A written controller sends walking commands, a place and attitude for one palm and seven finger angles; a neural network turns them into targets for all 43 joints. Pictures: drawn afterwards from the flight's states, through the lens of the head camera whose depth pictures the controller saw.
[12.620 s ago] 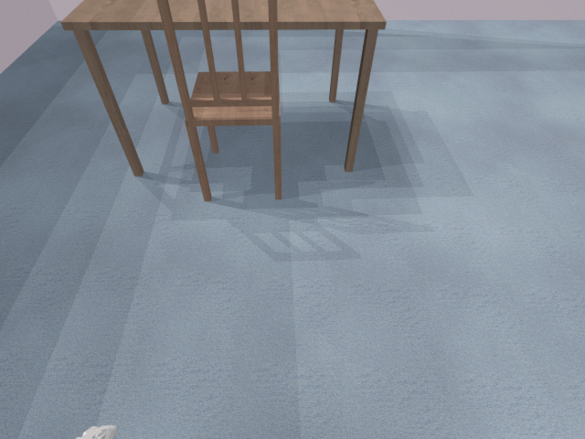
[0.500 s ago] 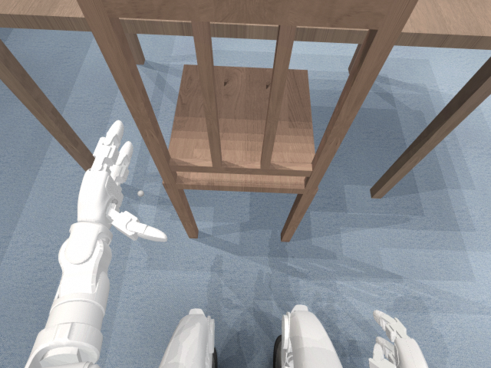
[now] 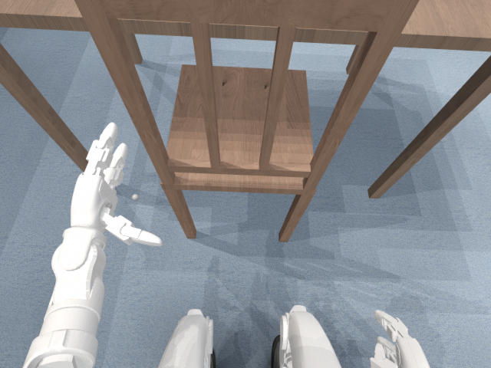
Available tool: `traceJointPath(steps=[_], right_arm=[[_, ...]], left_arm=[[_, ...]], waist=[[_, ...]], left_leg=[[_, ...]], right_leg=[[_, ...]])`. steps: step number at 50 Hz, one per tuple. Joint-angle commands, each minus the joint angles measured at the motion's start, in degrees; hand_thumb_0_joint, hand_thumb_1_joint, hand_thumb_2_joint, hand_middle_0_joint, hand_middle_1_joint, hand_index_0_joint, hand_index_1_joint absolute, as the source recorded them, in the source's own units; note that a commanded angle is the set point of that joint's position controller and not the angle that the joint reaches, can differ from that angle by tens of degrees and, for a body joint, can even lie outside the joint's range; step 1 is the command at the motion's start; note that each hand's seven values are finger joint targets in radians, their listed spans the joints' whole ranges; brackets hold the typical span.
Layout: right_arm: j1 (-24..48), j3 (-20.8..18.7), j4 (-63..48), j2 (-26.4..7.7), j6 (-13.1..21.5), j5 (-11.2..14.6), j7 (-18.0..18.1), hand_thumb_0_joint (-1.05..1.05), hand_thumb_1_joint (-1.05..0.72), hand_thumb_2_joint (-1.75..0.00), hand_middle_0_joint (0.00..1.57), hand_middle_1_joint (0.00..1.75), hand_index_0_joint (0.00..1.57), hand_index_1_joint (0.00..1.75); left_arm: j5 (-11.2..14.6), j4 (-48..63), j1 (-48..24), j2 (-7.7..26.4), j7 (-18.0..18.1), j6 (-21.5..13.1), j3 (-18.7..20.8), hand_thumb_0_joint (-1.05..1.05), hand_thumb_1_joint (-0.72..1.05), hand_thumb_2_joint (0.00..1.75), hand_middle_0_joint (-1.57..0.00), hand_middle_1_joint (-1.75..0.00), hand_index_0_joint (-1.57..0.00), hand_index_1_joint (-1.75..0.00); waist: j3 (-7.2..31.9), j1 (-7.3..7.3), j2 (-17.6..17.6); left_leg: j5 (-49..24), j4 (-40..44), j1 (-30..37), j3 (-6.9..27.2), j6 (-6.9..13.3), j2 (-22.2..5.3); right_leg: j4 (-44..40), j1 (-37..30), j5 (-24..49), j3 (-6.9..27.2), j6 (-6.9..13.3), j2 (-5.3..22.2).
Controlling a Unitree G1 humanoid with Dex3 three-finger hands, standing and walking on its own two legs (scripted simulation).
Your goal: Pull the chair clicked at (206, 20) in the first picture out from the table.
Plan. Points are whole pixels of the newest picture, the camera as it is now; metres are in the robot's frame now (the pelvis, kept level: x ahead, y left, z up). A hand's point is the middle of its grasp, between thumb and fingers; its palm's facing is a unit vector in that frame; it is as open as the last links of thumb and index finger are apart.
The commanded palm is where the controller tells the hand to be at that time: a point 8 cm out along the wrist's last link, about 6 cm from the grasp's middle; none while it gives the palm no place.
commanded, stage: aim the fingers beside a spindle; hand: left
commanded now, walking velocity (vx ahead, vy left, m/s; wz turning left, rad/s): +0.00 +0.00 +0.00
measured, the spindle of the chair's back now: (210, 112) +0.51 +0.07 +0.05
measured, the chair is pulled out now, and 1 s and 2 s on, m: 0.00 0.00 0.00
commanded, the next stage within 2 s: push the fingers through the gap in 0.04 s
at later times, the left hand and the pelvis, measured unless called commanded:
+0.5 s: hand (139, 180) +0.40 +0.18 +0.02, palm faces -0.04 -1.00 -0.04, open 16.9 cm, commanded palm +0.38 +0.23 +0.02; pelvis +0.00 +0.00 -0.01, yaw +0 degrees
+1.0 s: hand (144, 155) +0.45 +0.18 +0.02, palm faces -0.04 -1.00 -0.04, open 16.9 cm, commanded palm +0.42 +0.23 +0.02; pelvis -0.01 +0.01 -0.01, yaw -1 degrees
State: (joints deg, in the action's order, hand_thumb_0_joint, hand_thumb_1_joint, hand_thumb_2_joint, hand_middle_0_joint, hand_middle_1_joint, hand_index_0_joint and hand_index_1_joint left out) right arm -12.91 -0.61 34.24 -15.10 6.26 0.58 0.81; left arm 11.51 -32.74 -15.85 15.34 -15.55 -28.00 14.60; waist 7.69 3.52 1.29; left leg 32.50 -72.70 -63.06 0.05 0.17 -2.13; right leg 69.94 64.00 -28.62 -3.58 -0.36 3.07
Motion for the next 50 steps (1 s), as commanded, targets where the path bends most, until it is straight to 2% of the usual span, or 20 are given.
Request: traceJointPath(steps=[1,2,5,7,9,11,18,20,22,24,27,29,33,34,36,39,42,46,47,50], right_arm=[[-3.5,-3.2,-5.9,-8.5,1.8,0.0,0.3,0.0,-0.9,-0.9,0.2,0.3,0.2,0.3],[-3.2,-3.0,-6.2,-8.5,1.7,-0.1,0.3,0.0,-0.9,-0.9,0.2,0.3,0.2,0.3],[-3.1,-3.0,-6.3,-8.3,1.8,-0.1,0.5,0.0,-0.9,-0.9,0.2,0.3,0.2,0.3],[-3.1,-3.0,-6.3,-8.1,2.1,-0.2,0.4,0.0,-0.9,-0.9,0.2,0.3,0.2,0.3],[-3.5,-3.0,-5.7,-8.5,2.2,-0.2,0.7,0.0,-0.9,-0.9,0.2,0.3,0.2,0.3],[-3.6,-3.0,-4.9,-8.5,2.1,-0.4,0.8,0.0,-0.9,-0.9,0.2,0.3,0.2,0.3],[-4.3,-2.8,-4.6,-8.8,1.1,-0.4,0.8,0.0,-0.9,-0.9,0.2,0.3,0.2,0.3],[-4.4,-2.6,-4.8,-8.7,0.9,-0.5,0.8,0.0,-0.9,-0.9,0.2,0.3,0.2,0.3],[-4.9,-2.6,-4.6,-8.7,0.5,-0.5,0.7,0.0,-0.9,-0.9,0.2,0.3,0.2,0.3],[-5.4,-2.5,-4.3,-8.9,0.3,-0.4,0.7,0.0,-0.9,-0.9,0.2,0.3,0.2,0.3],[-6.0,-2.6,-3.8,-9.1,-0.1,-0.6,0.6,0.0,-0.9,-0.9,0.2,0.3,0.2,0.3],[-6.6,-2.6,-4.0,-9.0,-0.2,-0.7,0.5,0.0,-0.9,-0.9,0.2,0.3,0.2,0.3],[-7.1,-2.6,-2.9,-9.4,-0.8,-0.7,0.4,0.0,-0.9,-0.9,0.2,0.3,0.2,0.3],[-7.3,-2.6,-3.0,-9.3,-0.8,-0.7,0.4,0.0,-0.9,-0.9,0.2,0.3,0.2,0.3],[-7.8,-2.8,-2.9,-9.6,-1.1,-0.9,0.3,0.0,-0.9,-0.9,0.2,0.3,0.2,0.3],[-8.5,-2.7,-2.5,-9.5,-1.4,-0.9,0.1,0.0,-0.9,-0.9,0.2,0.3,0.2,0.3],[-8.6,-2.6,-2.0,-9.6,-1.9,-1.1,0.0,0.0,-0.9,-0.9,0.2,0.3,0.2,0.3],[-9.5,-2.7,-1.8,-9.8,-2.2,-1.4,-0.1,0.0,-0.9,-0.9,0.2,0.3,0.2,0.3],[-9.6,-2.6,-1.8,-9.6,-2.3,-1.5,-0.3,0.0,-0.9,-0.9,0.2,0.3,0.2,0.3],[-10.0,-2.7,-1.6,-9.7,-2.8,-1.6,-0.5,0.0,-0.9,-0.9,0.2,0.3,0.2,0.3]], left_arm=[[0.6,10.5,-9.1,10.4,0.8,-3.6,4.2,0.0,-0.5,0.3,-0.06,-0.08,-0.06,-0.08],[0.5,10.7,-9.7,10.5,0.9,-3.7,4.2,0.0,-0.5,0.3,-0.06,-0.08,-0.06,-0.08],[0.1,13.4,-13.2,9.9,1.2,-4.7,3.0,0.0,-0.5,0.3,-0.06,-0.08,-0.06,-0.08],[0.2,14.1,-12.4,8.3,1.2,-4.9,1.6,0.0,-0.5,0.3,-0.06,-0.08,-0.06,-0.08],[0.0,12.7,-15.2,8.7,1.3,-5.0,1.5,0.0,-0.5,0.3,-0.06,-0.08,-0.06,-0.08],[-0.5,11.4,-17.5,8.7,1.2,-4.8,1.1,0.0,-0.5,0.3,-0.06,-0.08,-0.06,-0.08],[-0.9,5.7,-21.1,10.8,1.5,-3.3,3.3,0.0,-0.5,0.3,-0.06,-0.08,-0.06,-0.08],[-1.0,5.6,-23.4,11.4,1.5,-3.5,3.5,0.0,-0.5,0.3,-0.06,-0.08,-0.06,-0.08],[-1.1,3.1,-23.2,12.1,1.6,-3.3,4.4,0.0,-0.5,0.3,-0.06,-0.08,-0.06,-0.08],[-1.4,1.5,-25.6,12.3,1.5,-3.5,4.3,0.0,-0.5,0.3,-0.06,-0.08,-0.06,-0.08],[-1.6,0.4,-28.2,14.7,1.3,-3.9,6.0,0.0,-0.5,0.3,-0.06,-0.08,-0.06,-0.08],[-1.6,0.8,-28.4,14.1,1.0,-4.3,5.6,0.0,-0.5,0.3,-0.06,-0.08,-0.06,-0.08],[-1.9,-2.7,-31.7,15.3,0.8,-4.3,6.1,0.0,-0.5,0.3,-0.06,-0.08,-0.06,-0.08],[-1.8,-2.7,-32.0,14.6,0.7,-4.5,5.7,0.0,-0.5,0.3,-0.06,-0.08,-0.06,-0.08],[-1.9,-2.1,-32.1,16.5,0.8,-4.8,7.2,0.0,-0.5,0.3,-0.06,-0.08,-0.06,-0.08],[-1.9,-4.3,-33.0,15.4,0.8,-4.8,6.4,0.0,-0.5,0.3,-0.06,-0.08,-0.06,-0.08],[-2.5,-5.9,-36.4,16.4,0.9,-4.9,6.6,0.0,-0.5,0.3,-0.06,-0.08,-0.06,-0.08],[-2.9,-6.1,-39.0,17.4,1.3,-5.6,7.3,0.0,-0.5,0.3,-0.06,-0.08,-0.06,-0.08],[-3.0,-6.5,-39.1,16.0,1.4,-5.4,6.2,0.0,-0.5,0.3,-0.06,-0.08,-0.06,-0.08],[-3.3,-7.4,-40.6,16.0,1.7,-5.4,6.3,0.0,-0.5,0.3,-0.06,-0.08,-0.06,-0.08]], waist=[[24.0,-0.21,0.2],[23.7,-0.07,-0.3],[24.5,0.32,2.7],[25.1,0.55,2.4],[24.2,1.46,1.5],[24.4,1.52,2.6],[25.5,1.15,1.1],[26.6,1.2,2.3],[25.8,1.25,0.6],[25.9,1.9,1.0],[26.3,1.77,1.3],[28.6,1.78,2.1],[26.1,2.66,1.3],[26.7,2.72,2.5],[28.9,1.98,3.7],[28.1,2.85,1.8],[27.0,3.18,3.0],[29.0,3.11,4.2],[29.3,3.42,5.2],[29.9,3.69,5.0]], left_leg=[[-18.4,9.6,12.3,1.0,0.6,2.1],[-17.5,9.6,11.4,1.0,0.6,2.2],[-18.5,9.6,14.1,1.3,0.5,2.0],[-19.5,9.7,15.4,1.7,0.4,1.9],[-19.2,9.2,14.9,2.0,0.5,1.8],[-18.6,8.9,15.3,2.1,0.3,1.8],[-18.1,8.6,13.3,1.7,0.5,2.0],[-18.4,8.5,13.4,1.7,0.5,2.1],[-18.3,8.3,11.9,1.4,0.6,2.2],[-18.0,8.1,11.7,1.5,0.7,2.1],[-17.5,7.9,10.8,1.4,0.7,2.1],[-19.3,7.8,12.1,1.4,0.7,2.1],[-17.2,7.6,10.4,1.4,0.8,2.0],[-17.5,7.6,11.1,1.4,0.8,2.1],[-19.0,7.8,12.8,1.6,0.6,2.0],[-19.6,7.5,12.4,1.8,0.8,1.9],[-18.0,7.6,11.3,1.7,0.7,2.0],[-19.9,7.6,13.9,2.4,0.5,1.7],[-21.2,7.5,14.9,2.4,0.4,1.7],[-22.3,7.3,15.5,2.7,0.4,1.5]], right_leg=[[-8.3,-17.1,14.6,1.5,1.7,-2.6],[-8.2,-17.3,14.2,1.6,1.6,-2.6],[-8.0,-15.5,13.8,1.4,1.9,-2.6],[-7.9,-15.1,14.1,1.1,1.9,-2.7],[-7.6,-13.5,13.4,0.8,1.9,-2.8],[-7.5,-12.4,12.7,0.9,1.9,-2.6],[-7.6,-14.2,13.1,1.4,1.9,-2.7],[-7.3,-14.4,13.3,1.4,1.9,-2.6],[-7.5,-15.2,13.9,1.6,1.8,-2.7],[-7.2,-14.2,13.5,1.5,1.8,-3.0],[-7.3,-15.0,13.5,1.9,1.8,-2.9],[-7.0,-15.5,14.7,1.8,1.9,-3.0],[-7.5,-14.1,13.2,2.0,1.7,-3.1],[-7.4,-13.5,12.9,1.8,1.8,-3.2],[-7.3,-14.2,13.9,1.9,1.9,-3.2],[-7.1,-13.4,14.2,1.6,1.8,-3.4],[-7.3,-12.8,13.0,1.7,1.8,-3.3],[-6.7,-11.4,13.4,1.3,1.9,-3.4],[-6.6,-10.8,14.1,1.1,1.9,-3.4],[-6.3,-10.3,14.6,0.9,1.8,-3.4]])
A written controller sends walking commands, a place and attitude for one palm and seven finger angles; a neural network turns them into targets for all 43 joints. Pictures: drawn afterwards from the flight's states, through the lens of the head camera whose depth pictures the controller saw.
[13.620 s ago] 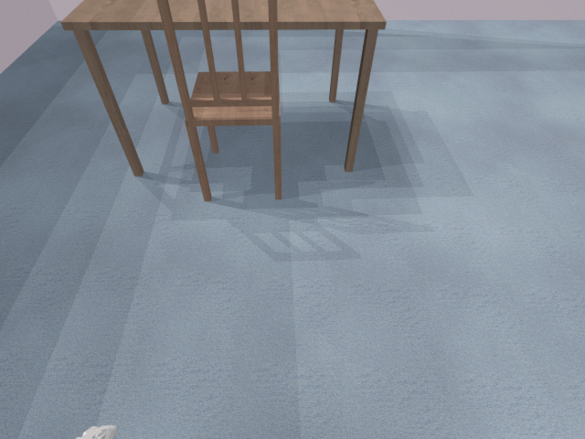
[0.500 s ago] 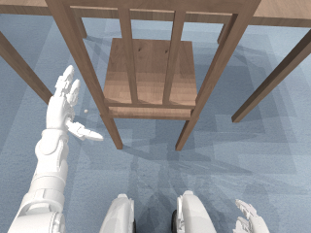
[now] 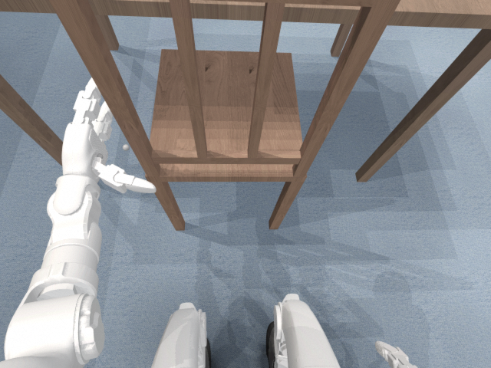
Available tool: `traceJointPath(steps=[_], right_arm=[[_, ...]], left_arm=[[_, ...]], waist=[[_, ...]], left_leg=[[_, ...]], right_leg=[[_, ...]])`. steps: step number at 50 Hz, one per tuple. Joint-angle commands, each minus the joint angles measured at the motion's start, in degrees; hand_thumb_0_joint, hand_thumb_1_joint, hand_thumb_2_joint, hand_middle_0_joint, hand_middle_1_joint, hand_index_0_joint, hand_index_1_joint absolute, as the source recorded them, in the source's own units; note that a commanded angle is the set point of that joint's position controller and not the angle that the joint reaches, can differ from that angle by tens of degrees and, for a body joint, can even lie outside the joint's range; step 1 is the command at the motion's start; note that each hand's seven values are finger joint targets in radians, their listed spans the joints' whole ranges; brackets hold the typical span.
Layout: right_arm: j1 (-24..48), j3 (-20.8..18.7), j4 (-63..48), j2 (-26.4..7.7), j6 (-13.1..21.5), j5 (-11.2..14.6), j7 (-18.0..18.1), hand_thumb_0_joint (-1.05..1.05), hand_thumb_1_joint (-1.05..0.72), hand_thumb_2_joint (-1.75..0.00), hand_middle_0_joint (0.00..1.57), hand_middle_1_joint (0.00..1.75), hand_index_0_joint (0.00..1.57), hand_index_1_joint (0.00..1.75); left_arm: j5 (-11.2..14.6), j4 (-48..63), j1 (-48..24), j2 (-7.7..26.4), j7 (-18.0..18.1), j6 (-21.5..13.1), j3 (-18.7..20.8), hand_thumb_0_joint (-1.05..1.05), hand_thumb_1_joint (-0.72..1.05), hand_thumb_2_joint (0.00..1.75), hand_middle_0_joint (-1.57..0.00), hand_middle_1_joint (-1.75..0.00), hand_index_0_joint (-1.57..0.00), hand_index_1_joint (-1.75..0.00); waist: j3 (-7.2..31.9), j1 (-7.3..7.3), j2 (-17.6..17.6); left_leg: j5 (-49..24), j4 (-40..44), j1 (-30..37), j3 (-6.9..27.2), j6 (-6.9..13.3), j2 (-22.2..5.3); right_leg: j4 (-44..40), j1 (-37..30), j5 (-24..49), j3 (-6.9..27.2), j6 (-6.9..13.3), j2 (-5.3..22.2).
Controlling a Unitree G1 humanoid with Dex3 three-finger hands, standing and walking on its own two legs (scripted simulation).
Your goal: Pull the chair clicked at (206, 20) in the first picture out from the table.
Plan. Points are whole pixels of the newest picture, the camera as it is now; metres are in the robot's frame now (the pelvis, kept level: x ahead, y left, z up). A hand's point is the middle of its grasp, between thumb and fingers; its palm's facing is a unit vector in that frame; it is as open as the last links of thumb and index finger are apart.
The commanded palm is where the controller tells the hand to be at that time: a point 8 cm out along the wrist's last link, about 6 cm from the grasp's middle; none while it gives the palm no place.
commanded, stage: push the fingers through the gap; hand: left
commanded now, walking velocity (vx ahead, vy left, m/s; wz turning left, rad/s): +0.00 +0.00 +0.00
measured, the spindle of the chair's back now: (194, 99) +0.52 +0.07 +0.06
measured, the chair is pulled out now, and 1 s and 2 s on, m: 0.00 0.00 0.01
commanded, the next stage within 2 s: hook a spindle and tug to test in 0.74 s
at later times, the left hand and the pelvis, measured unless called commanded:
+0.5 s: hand (133, 127) +0.49 +0.17 +0.03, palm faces -0.01 -1.00 -0.04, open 16.9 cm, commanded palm +0.46 +0.22 +0.03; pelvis +0.00 +0.00 -0.01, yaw -1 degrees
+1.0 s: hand (132, 127) +0.49 +0.18 +0.02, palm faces -0.01 -1.00 -0.04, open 16.7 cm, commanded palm +0.47 +0.22 +0.03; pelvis +0.00 +0.00 +0.00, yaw -1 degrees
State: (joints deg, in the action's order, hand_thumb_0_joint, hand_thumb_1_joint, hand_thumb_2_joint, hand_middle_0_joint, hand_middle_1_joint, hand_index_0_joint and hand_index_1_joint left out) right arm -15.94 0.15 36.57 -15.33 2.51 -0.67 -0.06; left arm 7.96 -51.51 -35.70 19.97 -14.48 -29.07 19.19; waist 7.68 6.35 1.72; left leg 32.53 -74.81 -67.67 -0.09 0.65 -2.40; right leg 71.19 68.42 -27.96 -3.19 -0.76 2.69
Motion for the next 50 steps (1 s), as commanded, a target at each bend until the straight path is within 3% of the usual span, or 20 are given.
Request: traceJointPath(steps=[1,2,3,6,9,10,16,18,19,23,24,26,30,33,35,42,43,44,46,50], right_arm=[[-7.1,-3.5,-3.8,-9.6,0.6,-0.3,0.3,0.0,-0.9,-0.9,0.2,0.3,0.2,0.3],[-7.0,-3.3,-3.8,-9.4,0.4,-0.4,0.3,0.0,-0.9,-0.9,0.2,0.3,0.2,0.3],[-7.3,-3.3,-3.7,-9.6,0.2,-0.5,0.4,0.0,-0.9,-0.9,0.2,0.3,0.2,0.3],[-7.2,-3.3,-4.1,-9.4,-0.2,-0.6,0.3,0.0,-0.9,-0.9,0.2,0.3,0.2,0.3],[-7.7,-3.0,-3.7,-9.4,-0.6,-0.7,0.3,0.0,-0.9,-0.9,0.2,0.3,0.2,0.3],[-7.6,-3.0,-3.7,-9.5,-0.7,-0.8,0.3,0.0,-0.9,-0.9,0.2,0.3,0.2,0.3],[-8.6,-2.8,-3.5,-9.8,-1.7,-1.1,0.2,0.0,-0.9,-0.9,0.2,0.3,0.2,0.3],[-8.9,-2.9,-3.8,-9.8,-2.1,-1.2,0.1,0.0,-0.9,-0.9,0.2,0.3,0.2,0.3],[-9.0,-2.9,-4.1,-9.7,-2.3,-1.2,-0.1,0.0,-0.9,-0.9,0.2,0.3,0.2,0.3],[-9.0,-2.8,-4.2,-10.0,-3.3,-0.9,-0.3,0.0,-0.9,-0.9,0.2,0.3,0.2,0.3],[-9.0,-2.8,-4.5,-9.8,-3.4,-0.9,-0.3,0.0,-0.9,-0.9,0.2,0.3,0.2,0.3],[-9.0,-2.9,-4.4,-9.9,-3.4,-0.9,-0.3,0.0,-0.9,-0.9,0.2,0.3,0.2,0.3],[-9.1,-2.9,-4.2,-9.6,-3.3,-1.0,-0.3,0.0,-0.9,-0.9,0.2,0.3,0.2,0.3],[-9.3,-2.8,-3.7,-9.9,-3.5,-1.1,-0.1,0.0,-0.9,-0.9,0.2,0.3,0.2,0.3],[-9.3,-2.7,-3.7,-9.8,-3.4,-1.1,-0.1,0.0,-0.9,-0.9,0.2,0.3,0.2,0.3],[-9.1,-2.5,-3.9,-9.9,-3.9,-1.0,-0.3,0.0,-0.9,-0.9,0.2,0.3,0.2,0.3],[-9.2,-2.5,-4.0,-10.0,-4.0,-1.1,-0.2,0.0,-0.9,-0.9,0.2,0.3,0.2,0.3],[-9.1,-2.5,-4.1,-9.8,-3.9,-1.0,-0.3,0.0,-0.9,-0.9,0.2,0.3,0.2,0.3],[-9.1,-2.8,-4.2,-10.0,-3.9,-1.1,-0.3,0.0,-0.9,-0.9,0.2,0.3,0.2,0.3],[-9.1,-2.8,-3.9,-9.9,-4.2,-1.0,-0.5,0.0,-0.9,-0.9,0.2,0.3,0.2,0.3]], left_arm=[[0.1,9.1,-19.3,12.5,0.9,-3.9,3.0,0.0,-0.5,0.3,-0.06,-0.08,-0.06,-0.08],[-0.1,8.0,-20.9,11.3,0.8,-3.6,1.8,0.0,-0.5,0.3,-0.06,-0.08,-0.06,-0.08],[-0.3,7.9,-21.9,13.1,1.0,-3.7,3.2,0.0,-0.5,0.3,-0.06,-0.08,-0.06,-0.08],[-0.7,8.8,-23.7,13.5,1.2,-4.3,3.4,0.0,-0.5,0.3,-0.06,-0.08,-0.06,-0.08],[-1.0,5.8,-26.9,13.2,1.3,-4.5,2.7,0.0,-0.5,0.3,-0.06,-0.08,-0.06,-0.08],[-1.3,4.9,-27.7,13.9,1.3,-4.5,3.3,0.0,-0.5,0.3,-0.06,-0.08,-0.06,-0.08],[-1.9,2.9,-30.9,16.0,1.3,-4.4,4.5,0.0,-0.5,0.3,-0.06,-0.08,-0.06,-0.08],[-2.1,4.4,-30.2,17.1,1.1,-4.5,5.2,0.0,-0.5,0.3,-0.06,-0.08,-0.06,-0.08],[-1.9,4.2,-29.1,15.3,1.0,-4.3,4.0,0.0,-0.5,0.3,-0.06,-0.08,-0.06,-0.08],[-1.8,2.9,-27.8,17.0,1.2,-2.9,5.6,0.0,-0.5,0.3,-0.06,-0.08,-0.06,-0.08],[-1.7,4.9,-29.1,15.9,1.2,-3.3,4.4,0.0,-0.5,0.3,-0.06,-0.08,-0.06,-0.08],[-1.8,6.0,-28.9,17.3,1.5,-3.7,5.6,0.0,-0.5,0.3,-0.06,-0.08,-0.06,-0.08],[-2.1,5.2,-29.8,15.1,2.2,-4.3,3.9,0.0,-0.5,0.3,-0.06,-0.08,-0.06,-0.08],[-2.3,3.9,-30.3,17.4,2.4,-4.4,5.4,0.0,-0.5,0.3,-0.06,-0.08,-0.06,-0.08],[-2.5,4.2,-30.9,16.5,2.1,-4.7,4.3,0.0,-0.5,0.3,-0.06,-0.08,-0.06,-0.08],[-2.4,1.1,-29.6,17.0,1.6,-3.9,4.9,0.0,-0.5,0.3,-0.06,-0.08,-0.06,-0.08],[-2.5,2.1,-30.3,17.6,1.6,-4.0,5.1,0.0,-0.5,0.3,-0.08,-0.13,-0.08,-0.13],[-2.2,3.2,-31.8,15.1,1.5,-4.3,3.0,0.0,-0.5,0.3,-0.1,-0.19,-0.1,-0.19],[-2.1,4.6,-30.5,16.4,1.5,-4.6,4.2,0.0,-0.5,0.3,-0.13,-0.3,-0.13,-0.3],[-2.0,3.3,-29.0,14.7,1.6,-4.0,3.4,0.0,-0.5,0.3,-0.2,-0.52,-0.2,-0.52]], waist=[[29.1,0.6,3.1],[27.6,1.41,2.8],[28.0,1.06,2.2],[30.3,1.01,4.5],[27.9,2.39,2.3],[28.1,2.22,3.4],[30.6,2.91,4.0],[33.4,1.95,5.7],[33.8,2.26,5.8],[30.9,2.23,3.0],[31.9,2.59,3.8],[33.0,2.1,4.8],[31.1,2.91,4.4],[30.2,2.93,3.5],[30.7,3.09,5.1],[29.1,3.2,4.3],[29.9,3.07,4.3],[30.4,3.85,5.5],[33.0,2.84,6.5],[31.2,3.18,5.1]], left_leg=[[-21.5,9.4,19.2,2.9,-0.1,1.7],[-20.3,9.2,17.4,2.5,0.1,1.9],[-20.4,9.0,16.6,2.5,0.2,1.9],[-22.0,8.8,19.0,2.7,0.0,1.8],[-19.5,8.4,16.5,2.7,0.4,1.8],[-18.9,8.3,16.1,2.5,0.4,1.9],[-20.9,7.2,16.9,2.8,0.5,1.8],[-23.5,7.1,18.0,2.8,0.4,1.8],[-24.4,7.3,19.3,3.0,0.3,1.7],[-21.6,7.5,15.7,2.5,0.6,1.6],[-21.9,7.6,16.7,2.4,0.7,1.7],[-22.3,7.7,17.5,2.4,0.5,1.7],[-20.6,7.9,17.1,2.5,0.6,1.8],[-19.8,7.8,15.7,2.3,0.7,1.8],[-20.3,7.9,16.9,2.4,0.6,1.8],[-19.9,7.6,15.3,2.2,0.7,1.8],[-20.2,7.6,15.4,2.3,0.7,1.8],[-20.8,7.6,17.1,2.5,0.7,1.8],[-23.4,7.5,19.6,2.8,0.4,1.7],[-23.5,7.6,18.7,2.8,0.3,1.6]], right_leg=[[-7.7,-14.6,13.4,0.5,2.3,-3.1],[-7.9,-14.6,13.1,0.7,2.1,-3.1],[-7.6,-15.6,13.7,0.9,2.1,-3.0],[-7.2,-14.6,14.2,0.8,2.2,-3.0],[-7.3,-13.8,12.5,0.8,2.1,-3.2],[-7.4,-13.6,12.2,1.0,2.1,-3.1],[-6.9,-13.5,13.6,1.0,2.0,-3.2],[-6.3,-15.0,15.9,1.2,2.1,-3.1],[-6.2,-14.2,16.0,0.8,2.2,-3.2],[-7.1,-15.5,15.2,1.1,1.9,-3.3],[-7.0,-15.5,15.4,1.1,1.9,-3.3],[-7.2,-15.9,15.7,1.2,1.9,-3.2],[-7.7,-15.0,14.2,1.1,1.9,-3.4],[-7.9,-15.7,13.9,1.3,1.9,-3.3],[-7.7,-15.0,14.0,1.2,2.0,-3.3],[-7.7,-14.7,13.9,1.2,2.0,-3.4],[-7.6,-15.2,14.2,1.3,2.0,-3.4],[-7.5,-13.9,14.3,1.1,2.0,-3.4],[-7.1,-14.2,15.7,0.9,2.1,-3.4],[-7.3,-13.8,15.8,0.6,2.0,-3.4]])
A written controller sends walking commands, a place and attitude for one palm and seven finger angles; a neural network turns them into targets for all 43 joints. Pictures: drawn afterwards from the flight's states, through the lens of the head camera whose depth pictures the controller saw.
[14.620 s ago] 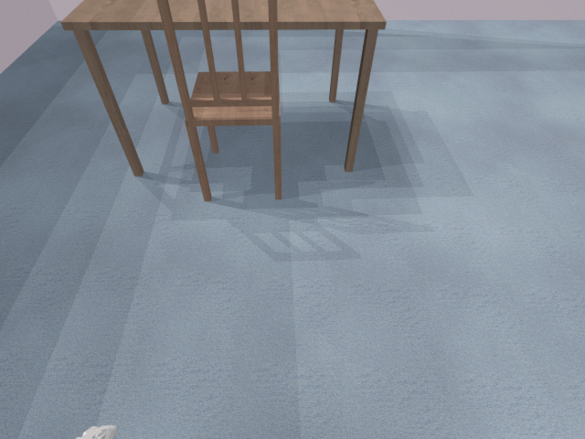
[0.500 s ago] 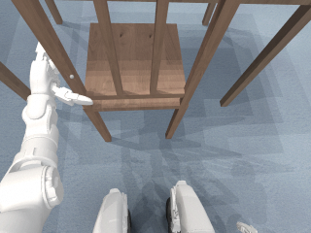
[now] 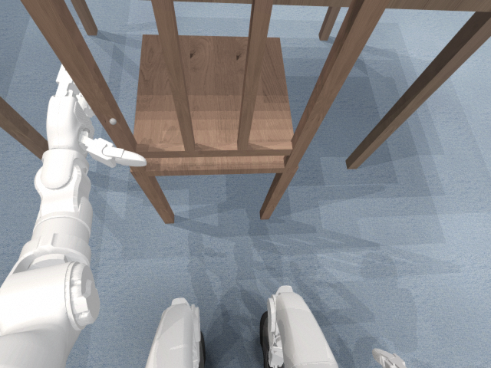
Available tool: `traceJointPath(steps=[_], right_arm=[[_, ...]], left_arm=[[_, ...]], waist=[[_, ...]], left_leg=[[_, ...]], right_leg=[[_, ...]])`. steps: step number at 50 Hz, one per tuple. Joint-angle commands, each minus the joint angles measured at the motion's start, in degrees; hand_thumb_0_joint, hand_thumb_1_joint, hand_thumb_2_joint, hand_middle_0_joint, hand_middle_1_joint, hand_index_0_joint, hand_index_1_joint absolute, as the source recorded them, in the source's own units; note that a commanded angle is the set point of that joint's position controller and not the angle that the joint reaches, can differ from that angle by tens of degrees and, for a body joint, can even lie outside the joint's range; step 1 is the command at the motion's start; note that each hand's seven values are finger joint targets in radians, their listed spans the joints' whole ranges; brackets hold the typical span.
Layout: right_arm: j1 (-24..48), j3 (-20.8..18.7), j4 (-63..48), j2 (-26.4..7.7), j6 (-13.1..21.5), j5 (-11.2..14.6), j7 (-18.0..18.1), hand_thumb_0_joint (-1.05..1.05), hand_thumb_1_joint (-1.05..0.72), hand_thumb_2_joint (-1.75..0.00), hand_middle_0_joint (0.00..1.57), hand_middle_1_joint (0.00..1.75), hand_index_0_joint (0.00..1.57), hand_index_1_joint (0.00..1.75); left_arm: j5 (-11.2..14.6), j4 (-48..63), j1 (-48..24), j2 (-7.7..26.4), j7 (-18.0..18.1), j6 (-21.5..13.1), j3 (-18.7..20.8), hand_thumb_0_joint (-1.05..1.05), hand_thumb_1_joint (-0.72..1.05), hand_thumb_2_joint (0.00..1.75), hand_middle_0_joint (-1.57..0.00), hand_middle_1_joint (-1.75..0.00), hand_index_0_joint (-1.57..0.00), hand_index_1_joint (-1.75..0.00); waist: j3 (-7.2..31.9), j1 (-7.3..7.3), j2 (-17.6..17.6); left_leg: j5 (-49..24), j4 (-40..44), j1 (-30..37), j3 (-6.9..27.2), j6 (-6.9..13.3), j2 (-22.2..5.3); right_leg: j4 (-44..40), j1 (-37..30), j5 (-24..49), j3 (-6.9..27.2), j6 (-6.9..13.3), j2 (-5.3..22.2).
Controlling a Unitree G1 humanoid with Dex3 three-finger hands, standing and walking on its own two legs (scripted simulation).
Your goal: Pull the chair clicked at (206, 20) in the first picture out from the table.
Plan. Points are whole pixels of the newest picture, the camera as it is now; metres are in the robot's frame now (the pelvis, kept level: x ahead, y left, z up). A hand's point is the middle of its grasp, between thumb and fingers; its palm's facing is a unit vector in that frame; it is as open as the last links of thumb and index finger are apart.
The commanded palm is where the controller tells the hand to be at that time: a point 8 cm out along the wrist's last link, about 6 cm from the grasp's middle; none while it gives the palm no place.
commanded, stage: hook a spindle and tug to test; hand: left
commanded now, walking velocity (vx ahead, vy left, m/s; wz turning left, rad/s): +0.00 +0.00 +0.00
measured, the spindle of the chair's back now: (179, 90) +0.52 +0.08 +0.07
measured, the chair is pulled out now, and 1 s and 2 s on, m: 0.00 0.01 0.08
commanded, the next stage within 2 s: step backward, pulling the chair out in 1.34 s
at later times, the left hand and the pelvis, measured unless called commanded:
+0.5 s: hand (113, 122) +0.49 +0.18 +0.03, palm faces +0.01 -1.00 -0.03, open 9.7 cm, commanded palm +0.46 +0.22 +0.03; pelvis +0.00 +0.00 +0.00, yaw +0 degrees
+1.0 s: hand (116, 130) +0.47 +0.17 +0.03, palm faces +0.02 -1.00 -0.02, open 5.9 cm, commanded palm +0.43 +0.22 +0.03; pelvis +0.01 +0.00 +0.01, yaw -1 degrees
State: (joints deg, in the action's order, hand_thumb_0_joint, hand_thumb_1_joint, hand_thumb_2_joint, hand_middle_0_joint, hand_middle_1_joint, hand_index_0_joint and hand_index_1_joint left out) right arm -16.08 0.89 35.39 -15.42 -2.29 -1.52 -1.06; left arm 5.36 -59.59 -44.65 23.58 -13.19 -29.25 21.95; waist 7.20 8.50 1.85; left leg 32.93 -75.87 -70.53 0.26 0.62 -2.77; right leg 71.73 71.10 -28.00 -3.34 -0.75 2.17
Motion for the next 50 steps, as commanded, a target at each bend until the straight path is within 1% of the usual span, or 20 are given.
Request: traceJointPath(steps=[1,3,7,9,11,14,17,19,20,23,25,30,32,34,35,36,42,44,45,50], right_arm=[[-9.1,-3.6,-2.7,-9.9,0.5,-0.2,0.5,0.0,-0.9,-0.9,0.2,0.3,0.2,0.3],[-8.9,-3.6,-3.0,-9.8,0.4,-0.2,0.5,0.0,-0.9,-0.9,0.2,0.3,0.2,0.3],[-8.5,-3.6,-3.3,-9.4,0.5,-0.2,0.4,0.0,-0.9,-0.9,0.2,0.3,0.2,0.3],[-8.6,-3.6,-3.5,-9.2,0.6,0.0,0.3,0.0,-0.9,-0.9,0.2,0.3,0.2,0.3],[-8.4,-3.7,-2.9,-9.4,0.7,0.0,0.3,0.0,-0.9,-0.9,0.2,0.3,0.2,0.3],[-8.9,-3.7,-2.6,-9.5,0.7,0.0,0.5,0.0,-0.9,-0.9,0.2,0.3,0.2,0.3],[-8.5,-3.6,-2.3,-9.6,0.6,-0.3,0.6,0.0,-0.9,-0.9,0.2,0.3,0.2,0.3],[-8.5,-3.6,-2.5,-9.3,0.8,-0.3,0.4,0.0,-0.9,-0.9,0.2,0.3,0.2,0.3],[-8.6,-3.6,-2.5,-9.6,0.6,-0.4,0.5,0.0,-0.9,-0.9,0.2,0.3,0.2,0.3],[-8.5,-3.7,-2.4,-9.4,0.4,-0.4,0.4,0.0,-0.9,-0.9,0.2,0.3,0.2,0.3],[-8.4,-3.6,-2.4,-9.6,0.3,-0.3,0.5,0.0,-0.9,-0.9,0.2,0.3,0.2,0.3],[-8.8,-3.7,-3.0,-9.5,0.0,-0.3,0.4,0.0,-0.9,-0.9,0.2,0.3,0.2,0.3],[-8.4,-3.7,-3.6,-9.1,-0.1,-0.1,0.2,0.0,-0.9,-0.9,0.2,0.3,0.2,0.3],[-8.6,-3.8,-3.6,-8.9,0.1,-0.1,0.1,0.0,-0.9,-0.9,0.2,0.3,0.2,0.3],[-8.6,-3.9,-3.6,-9.3,0.1,-0.1,0.1,0.0,-0.9,-0.9,0.2,0.3,0.2,0.3],[-8.4,-3.8,-3.6,-9.2,0.0,-0.1,0.1,0.0,-0.9,-0.9,0.2,0.3,0.2,0.3],[-7.8,-3.8,-4.7,-8.8,0.2,0.1,0.0,0.0,-0.9,-0.9,0.2,0.3,0.2,0.3],[-7.8,-3.8,-5.0,-8.7,0.5,0.3,0.0,0.0,-0.9,-0.9,0.2,0.3,0.2,0.3],[-7.6,-3.9,-5.3,-8.7,0.6,0.2,0.0,0.0,-0.9,-0.9,0.2,0.3,0.2,0.3],[-6.9,-4.1,-5.4,-8.3,1.4,0.5,0.0,0.0,-0.9,-0.9,0.2,0.3,0.2,0.3]], left_arm=[[0.8,11.9,-20.2,11.8,0.5,-3.7,1.4,0.0,-0.5,0.3,-0.22,-0.57,-0.22,-0.57],[0.6,12.6,-19.2,13.3,0.6,-3.7,2.4,0.0,-0.5,0.3,-0.25,-0.68,-0.25,-0.68],[0.8,15.3,-18.3,12.0,0.7,-4.3,1.4,0.0,-0.5,0.3,-0.32,-0.9,-0.32,-0.9],[1.2,16.1,-18.6,8.9,0.5,-4.4,-1.3,0.0,-0.39,0.35,-0.36,-1.01,-0.36,-1.01],[1.2,15.3,-18.8,9.0,0.9,-4.2,-1.1,0.0,-0.28,0.4,-0.39,-1.12,-0.39,-1.12],[0.9,12.9,-19.6,7.9,1.6,-3.8,-1.6,0.0,-0.11,0.47,-0.45,-1.29,-0.45,-1.29],[0.3,12.3,-20.6,9.9,2.4,-4.3,-0.1,0.0,0.06,0.54,-0.5,-1.45,-0.5,-1.45],[-0.1,12.2,-21.3,8.2,2.0,-4.7,-2.0,0.0,0.17,0.59,-0.5,-1.45,-0.5,-1.45],[-0.3,12.0,-21.0,9.8,2.2,-5.0,-0.5,0.0,0.23,0.61,-0.5,-1.45,-0.5,-1.45],[-0.1,11.8,-21.7,7.6,1.8,-4.7,-2.3,0.0,0.4,0.68,-0.5,-1.45,-0.5,-1.45],[0.1,10.8,-21.9,8.5,1.6,-4.3,-1.7,0.0,0.51,0.73,-0.5,-1.45,-0.5,-1.45],[0.3,13.5,-19.2,10.8,1.2,-4.1,0.5,0.0,0.79,0.85,-0.5,-1.45,-0.5,-1.45],[0.6,14.7,-17.7,8.5,1.1,-3.8,-1.4,0.0,0.9,0.9,-0.5,-1.45,-0.5,-1.45],[1.1,16.7,-18.3,7.1,1.4,-3.8,-2.3,0.0,0.9,0.9,-0.5,-1.45,-0.5,-1.45],[0.9,16.4,-15.9,9.7,1.7,-3.7,0.1,0.0,0.9,0.9,-0.5,-1.45,-0.5,-1.45],[1.0,16.3,-15.5,9.4,1.7,-3.6,-0.4,0.0,0.9,0.9,-0.5,-1.45,-0.5,-1.45],[0.8,19.2,-8.9,10.9,1.4,-4.1,1.3,0.0,0.9,0.9,-0.5,-1.45,-0.5,-1.45],[1.4,20.5,-7.5,10.1,1.1,-4.1,0.8,0.0,0.9,0.9,-0.5,-1.45,-0.5,-1.45],[1.4,22.1,-6.2,10.4,1.1,-4.3,1.2,0.0,0.9,0.9,-0.5,-1.45,-0.5,-1.45],[2.1,24.3,-2.7,7.5,1.4,-4.2,-0.7,0.0,0.9,0.9,-0.5,-1.45,-0.5,-1.45]], waist=[[31.9,0.96,4.8],[32.7,0.27,4.4],[33.1,0.03,5.7],[32.5,0.8,5.7],[31.3,0.68,6.3],[29.3,1.52,3.8],[29.3,1.06,4.8],[29.8,1.63,4.6],[30.2,0.95,5.8],[30.7,1.65,5.5],[30.2,1.77,5.0],[33.9,0.28,5.8],[33.5,0.21,6.0],[33.8,0.79,5.8],[34.1,-0.38,5.2],[33.3,0.05,4.1],[32.3,-1.68,3.8],[32.0,-1.64,4.0],[33.1,-2.46,5.9],[30.8,-2.18,4.6]], left_leg=[[-23.7,8.5,21.0,2.4,0.5,2.0],[-23.5,8.6,20.0,2.1,0.5,2.2],[-25.6,9.0,22.4,2.3,0.3,2.0],[-25.8,9.4,23.9,2.6,0.2,1.9],[-24.9,9.6,24.5,2.8,-0.1,1.8],[-23.3,9.8,23.1,3.1,0.1,1.8],[-22.8,9.6,22.5,2.9,0.0,2.0],[-22.4,9.4,22.6,3.0,0.2,1.9],[-23.3,9.4,23.2,3.1,-0.1,1.9],[-23.8,9.0,23.5,3.0,0.0,1.9],[-22.4,8.9,22.4,2.9,0.2,1.9],[-26.6,8.9,24.0,2.9,0.0,1.8],[-27.0,9.3,24.3,2.6,0.0,1.9],[-27.2,9.3,25.1,2.7,0.1,1.8],[-27.0,9.5,24.5,2.7,0.0,1.8],[-26.3,9.6,23.4,2.4,0.2,1.9],[-26.1,10.4,21.5,1.3,0.3,2.1],[-27.2,10.7,22.4,1.2,0.3,2.0],[-28.8,10.9,23.7,1.2,0.0,1.9],[-28.7,11.3,23.8,1.1,-0.1,1.8]], right_leg=[[-7.9,-17.3,16.2,1.0,1.9,-2.9],[-7.8,-19.2,16.9,1.3,2.0,-2.9],[-7.8,-19.1,18.0,1.0,2.1,-2.9],[-8.0,-17.5,17.1,0.6,2.2,-3.0],[-8.1,-15.8,15.6,0.3,2.2,-2.9],[-8.2,-15.0,14.3,0.0,2.2,-3.0],[-8.2,-15.1,13.8,0.3,2.2,-2.8],[-8.0,-14.7,13.6,0.3,2.3,-2.9],[-7.7,-14.5,14.0,0.2,2.4,-2.8],[-7.8,-14.3,14.5,0.3,2.3,-2.8],[-7.8,-14.1,13.7,0.4,2.2,-2.8],[-7.3,-17.1,17.3,0.4,2.3,-2.8],[-7.8,-17.6,17.7,0.5,2.2,-2.8],[-7.9,-17.5,18.1,0.4,2.2,-2.9],[-8.0,-18.4,17.9,0.4,2.3,-2.9],[-8.3,-19.3,18.3,0.7,2.1,-2.9],[-8.5,-23.2,20.3,1.4,2.2,-2.9],[-8.5,-23.3,21.0,1.3,2.3,-2.9],[-8.3,-23.3,21.7,1.3,2.3,-2.7],[-8.7,-22.9,21.6,1.1,2.2,-2.8]])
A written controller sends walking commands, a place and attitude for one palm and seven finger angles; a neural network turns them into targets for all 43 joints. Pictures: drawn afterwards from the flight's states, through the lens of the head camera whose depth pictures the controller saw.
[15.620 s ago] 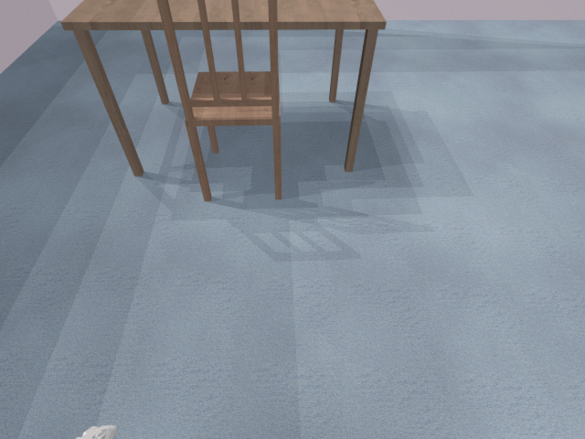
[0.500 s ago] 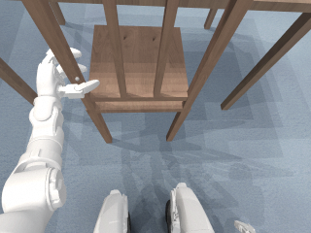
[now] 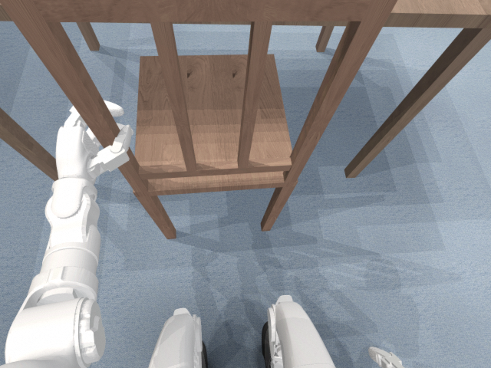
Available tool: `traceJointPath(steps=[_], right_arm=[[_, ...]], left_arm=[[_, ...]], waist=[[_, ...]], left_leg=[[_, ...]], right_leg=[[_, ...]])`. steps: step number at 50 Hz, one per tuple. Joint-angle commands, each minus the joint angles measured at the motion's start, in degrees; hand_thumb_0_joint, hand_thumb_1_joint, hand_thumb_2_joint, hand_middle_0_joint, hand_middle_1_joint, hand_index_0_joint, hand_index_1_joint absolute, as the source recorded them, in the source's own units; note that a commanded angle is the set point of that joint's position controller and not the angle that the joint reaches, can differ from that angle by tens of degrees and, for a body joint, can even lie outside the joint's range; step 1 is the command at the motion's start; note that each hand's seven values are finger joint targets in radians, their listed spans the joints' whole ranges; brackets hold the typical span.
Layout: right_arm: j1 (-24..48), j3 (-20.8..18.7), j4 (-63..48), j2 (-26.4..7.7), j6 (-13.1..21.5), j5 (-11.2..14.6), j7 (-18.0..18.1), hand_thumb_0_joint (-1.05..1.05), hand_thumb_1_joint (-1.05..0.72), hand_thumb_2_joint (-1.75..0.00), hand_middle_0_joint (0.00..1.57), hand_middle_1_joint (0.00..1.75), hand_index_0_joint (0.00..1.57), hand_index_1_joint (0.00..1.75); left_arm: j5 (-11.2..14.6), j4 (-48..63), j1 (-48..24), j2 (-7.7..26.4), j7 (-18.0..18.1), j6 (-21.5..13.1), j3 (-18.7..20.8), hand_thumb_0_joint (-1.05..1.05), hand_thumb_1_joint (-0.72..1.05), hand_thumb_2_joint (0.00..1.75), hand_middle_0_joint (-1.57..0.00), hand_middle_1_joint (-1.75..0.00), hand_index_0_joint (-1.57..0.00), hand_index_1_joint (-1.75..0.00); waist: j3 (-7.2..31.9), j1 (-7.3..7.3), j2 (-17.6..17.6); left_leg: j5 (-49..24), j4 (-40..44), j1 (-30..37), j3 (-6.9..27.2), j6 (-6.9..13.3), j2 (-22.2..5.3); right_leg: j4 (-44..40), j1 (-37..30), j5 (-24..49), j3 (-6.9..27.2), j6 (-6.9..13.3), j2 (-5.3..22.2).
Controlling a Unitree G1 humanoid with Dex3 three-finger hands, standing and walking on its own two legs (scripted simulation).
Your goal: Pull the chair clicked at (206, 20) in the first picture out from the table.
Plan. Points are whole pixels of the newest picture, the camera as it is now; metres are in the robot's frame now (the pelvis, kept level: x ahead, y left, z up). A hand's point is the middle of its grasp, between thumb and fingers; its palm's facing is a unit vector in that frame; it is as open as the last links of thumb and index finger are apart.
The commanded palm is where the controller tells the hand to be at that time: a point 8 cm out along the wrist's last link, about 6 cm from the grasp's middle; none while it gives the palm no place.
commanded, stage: hook a spindle and tug to test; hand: left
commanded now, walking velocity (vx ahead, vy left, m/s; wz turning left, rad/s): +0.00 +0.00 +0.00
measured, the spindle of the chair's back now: (181, 116) +0.49 +0.08 +0.05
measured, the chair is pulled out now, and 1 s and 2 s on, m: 0.01 0.08 0.18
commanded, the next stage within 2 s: step backward, pulling the chair out in 0.34 s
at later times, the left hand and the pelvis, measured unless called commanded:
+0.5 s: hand (118, 169) +0.42 +0.17 +0.02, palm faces +0.06 -1.00 -0.06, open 6.1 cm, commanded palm +0.39 +0.22 +0.02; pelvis +0.00 -0.01 +0.01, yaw +1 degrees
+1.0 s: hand (135, 197) +0.36 +0.14 +0.04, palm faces +0.04 -0.99 -0.14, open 6.0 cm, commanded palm +0.35 +0.19 +0.03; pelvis -0.02 +0.01 +0.10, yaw -1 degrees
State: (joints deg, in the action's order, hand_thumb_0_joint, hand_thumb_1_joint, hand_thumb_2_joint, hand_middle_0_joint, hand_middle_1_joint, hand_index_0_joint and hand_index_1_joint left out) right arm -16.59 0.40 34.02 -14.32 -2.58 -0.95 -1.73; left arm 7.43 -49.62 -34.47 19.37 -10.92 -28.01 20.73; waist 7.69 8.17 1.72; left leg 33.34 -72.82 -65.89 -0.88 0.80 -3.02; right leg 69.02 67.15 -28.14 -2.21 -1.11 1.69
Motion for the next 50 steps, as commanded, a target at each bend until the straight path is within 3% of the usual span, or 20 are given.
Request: traceJointPath(steps=[1,3,5,11,13,15,19,21,22,23,24,26,29,31,34,37,39,41,46,50], right_arm=[[-6.3,-3.6,-3.9,-9.5,1.8,-0.2,0.7,0.0,-0.9,-0.9,0.2,0.3,0.2,0.3],[-6.3,-3.7,-3.6,-9.4,2.0,-0.2,0.9,0.0,-0.9,-0.9,0.2,0.3,0.2,0.3],[-6.0,-3.9,-4.0,-9.3,2.4,0.0,1.0,0.0,-0.9,-0.9,0.2,0.3,0.2,0.3],[-5.0,-4.0,-3.6,-9.1,3.4,0.1,1.1,0.0,-0.9,-0.9,0.2,0.3,0.2,0.3],[-5.0,-4.2,-3.8,-9.2,3.6,0.1,1.2,0.0,-0.9,-0.9,0.2,0.3,0.2,0.3],[-4.4,-4.2,-4.1,-8.7,4.2,0.1,1.1,0.0,-0.9,-0.9,0.2,0.3,0.2,0.3],[-4.0,-4.1,-3.5,-8.9,4.9,0.3,1.6,0.0,-0.9,-0.9,0.2,0.3,0.2,0.3],[-3.7,-3.9,-3.0,-8.9,5.1,0.2,1.8,0.0,-0.9,-0.9,0.2,0.3,0.2,0.3],[-3.6,-3.7,-2.6,-8.9,5.3,0.2,2.1,0.0,-0.9,-0.9,0.2,0.3,0.2,0.3],[-5.4,-4.1,-7.6,-8.1,1.2,3.0,3.6,0.0,-0.9,-0.9,0.2,0.3,0.2,0.3],[-6.1,-4.0,-9.3,-7.2,0.6,3.5,5.1,0.0,-0.9,-0.9,0.2,0.3,0.2,0.3],[-4.4,-3.4,-7.9,-6.6,-0.7,3.8,6.7,0.0,-0.9,-0.9,0.2,0.3,0.2,0.3],[-4.1,-3.1,-4.8,-7.4,-2.1,3.8,7.8,0.0,-0.9,-0.9,0.2,0.3,0.2,0.3],[-4.8,-3.1,-2.7,-8.1,-2.2,3.5,8.1,0.0,-0.9,-0.9,0.2,0.3,0.2,0.3],[-5.4,-3.5,-0.4,-8.3,-2.1,3.4,8.5,0.0,-0.9,-0.9,0.2,0.3,0.2,0.3],[-5.2,-3.6,1.3,-8.4,-1.4,3.6,8.8,0.0,-0.9,-0.9,0.2,0.3,0.2,0.3],[-4.4,-3.9,1.8,-8.6,-0.9,3.7,8.9,0.0,-0.9,-0.9,0.2,0.3,0.2,0.3],[-3.7,-4.0,1.9,-8.5,-0.4,3.7,8.8,0.0,-0.9,-0.9,0.2,0.3,0.2,0.3],[-1.7,-4.2,1.0,-8.3,0.3,3.4,8.6,0.0,-0.9,-0.9,0.2,0.3,0.2,0.3],[-0.5,-4.2,0.9,-8.1,1.0,3.5,8.6,0.0,-0.9,-0.9,0.2,0.3,0.2,0.3]], left_arm=[[0.2,15.1,-13.1,12.1,-0.7,-5.5,0.8,0.0,0.9,0.9,-0.5,-1.45,-0.5,-1.45],[0.3,14.7,-12.8,12.1,-0.7,-5.5,1.1,0.0,0.9,0.9,-0.5,-1.45,-0.5,-1.45],[0.2,16.9,-11.3,11.3,-0.8,-5.9,0.3,0.0,0.9,0.9,-0.5,-1.45,-0.5,-1.45],[0.6,19.6,-11.6,7.8,-0.6,-5.7,-3.2,0.0,0.9,0.9,-0.5,-1.45,-0.5,-1.45],[0.5,20.6,-9.0,9.4,-0.4,-5.8,-1.7,0.0,0.9,0.9,-0.5,-1.45,-0.5,-1.45],[0.8,22.7,-8.7,6.3,-0.6,-5.8,-4.3,0.0,0.9,0.9,-0.5,-1.45,-0.5,-1.45],[0.7,22.1,-9.9,7.1,-0.3,-6.2,-4.1,0.0,0.9,0.9,-0.5,-1.45,-0.5,-1.45],[0.3,20.9,-11.9,8.7,-0.2,-6.5,-3.0,0.0,0.9,0.9,-0.5,-1.45,-0.5,-1.45],[0.1,21.3,-17.6,8.1,-0.2,-6.6,-4.4,0.0,0.9,0.9,-0.5,-1.45,-0.5,-1.45],[-5.8,30.8,-19.7,24.3,7.6,0.6,0.2,0.0,0.9,0.9,-0.5,-1.45,-0.5,-1.45],[-5.8,33.2,-19.8,20.5,10.9,4.3,-2.2,0.0,0.9,0.9,-0.5,-1.45,-0.5,-1.45],[-6.4,25.3,-8.5,11.3,14.1,10.8,-7.5,0.0,0.9,0.9,-0.5,-1.45,-0.5,-1.45],[-6.6,12.0,-4.6,6.1,16.7,15.4,-10.9,0.0,0.9,0.9,-0.5,-1.45,-0.5,-1.45],[-7.1,6.3,-9.4,6.1,17.6,15.2,-12.0,0.0,0.9,0.9,-0.5,-1.45,-0.5,-1.45],[-7.4,1.4,-15.1,5.2,17.5,13.9,-13.9,0.0,0.9,0.9,-0.5,-1.45,-0.5,-1.45],[-7.3,-2.1,-15.8,3.8,16.8,13.1,-15.4,0.0,0.9,0.9,-0.5,-1.45,-0.5,-1.45],[-7.1,-3.2,-14.6,3.8,16.6,12.8,-15.2,0.0,0.9,0.9,-0.5,-1.45,-0.5,-1.45],[-7.0,-2.7,-13.7,2.5,16.3,12.4,-16.1,0.0,0.9,0.9,-0.5,-1.45,-0.5,-1.45],[-6.8,0.0,-10.1,2.2,16.1,11.7,-15.8,0.0,0.9,0.9,-0.5,-1.45,-0.5,-1.45],[-6.5,1.6,-9.6,3.1,16.3,11.5,-15.4,0.0,0.9,0.9,-0.5,-1.45,-0.5,-1.45]], waist=[[30.6,-1.97,4.4],[29.4,-1.61,2.7],[31.3,-2.34,5.1],[30.1,-1.65,5.2],[31.7,-2.68,4.1],[32.3,-2.34,5.5],[29.9,-1.67,2.8],[28.8,-1.9,3.8],[28.6,-0.18,3.3],[40.5,-6.09,7.2],[39.0,-4.65,9.0],[31.5,-3.69,5.3],[21.9,-3.02,-1.1],[18.9,-2.69,-0.3],[17.8,-2.88,2.5],[17.4,-3.72,5.8],[16.5,-4.26,5.8],[16.6,-4.45,7.3],[16.5,-5.06,6.8],[15.2,-5.4,6.2]], left_leg=[[-28.9,8.1,18.8,2.1,-0.2,2.1],[-28.4,7.9,17.4,1.9,-0.1,2.2],[-30.8,8.1,20.0,2.0,-0.3,2.1],[-31.5,8.1,22.2,2.7,-0.6,1.8],[-32.1,8.1,22.0,2.6,-0.6,1.9],[-32.9,8.1,23.4,2.7,-0.7,2.0],[-29.3,7.9,21.0,2.6,-0.4,2.0],[-26.4,7.7,19.2,2.3,-0.4,2.3],[-25.4,7.4,19.2,2.4,-0.1,2.3],[-22.5,19.0,34.4,0.5,0.7,1.9],[-23.5,21.4,36.8,-0.4,1.0,2.5],[-26.1,25.0,36.2,1.1,0.5,1.3],[-28.1,29.5,34.8,2.1,0.4,-0.6],[-33.7,32.3,37.9,2.7,0.1,-2.4],[-42.9,34.5,44.0,2.9,-0.4,-4.0],[-48.6,36.3,47.7,4.2,-0.8,-5.4],[-50.1,37.3,49.3,4.7,-0.7,-6.2],[-50.4,38.2,50.3,5.1,-1.0,-6.7],[-49.6,40.0,51.5,5.6,-0.6,-8.1],[-41.5,41.2,48.9,4.5,-0.4,-8.3]], right_leg=[[-5.9,-19.5,22.1,0.1,2.5,-2.2],[-6.0,-20.4,22.8,0.2,2.4,-2.2],[-5.6,-19.9,23.3,0.2,2.6,-2.1],[-5.7,-17.3,22.0,-0.5,2.6,-1.9],[-5.6,-19.6,23.3,-0.2,2.6,-1.9],[-5.7,-18.9,23.3,-0.3,2.5,-1.8],[-5.9,-18.5,21.5,-0.1,2.5,-1.9],[-5.9,-18.6,20.1,0.4,2.5,-1.8],[-6.1,-17.5,19.5,0.4,2.3,-1.8],[-18.6,-42.3,20.3,6.7,3.5,2.5],[-21.1,-44.6,27.2,5.6,3.1,2.0],[-21.8,-44.4,32.4,3.5,2.8,2.8],[-25.9,-46.1,36.1,3.1,1.8,4.4],[-27.8,-46.9,40.9,3.2,1.3,5.4],[-30.6,-47.7,45.7,3.7,1.1,5.8],[-32.1,-48.6,44.0,3.8,1.5,5.5],[-33.0,-48.6,42.5,3.7,1.4,4.7],[-33.1,-48.6,40.3,3.5,1.5,4.4],[-32.8,-49.1,36.0,3.2,1.3,3.1],[-32.7,-50.3,33.3,3.7,1.4,3.3]])
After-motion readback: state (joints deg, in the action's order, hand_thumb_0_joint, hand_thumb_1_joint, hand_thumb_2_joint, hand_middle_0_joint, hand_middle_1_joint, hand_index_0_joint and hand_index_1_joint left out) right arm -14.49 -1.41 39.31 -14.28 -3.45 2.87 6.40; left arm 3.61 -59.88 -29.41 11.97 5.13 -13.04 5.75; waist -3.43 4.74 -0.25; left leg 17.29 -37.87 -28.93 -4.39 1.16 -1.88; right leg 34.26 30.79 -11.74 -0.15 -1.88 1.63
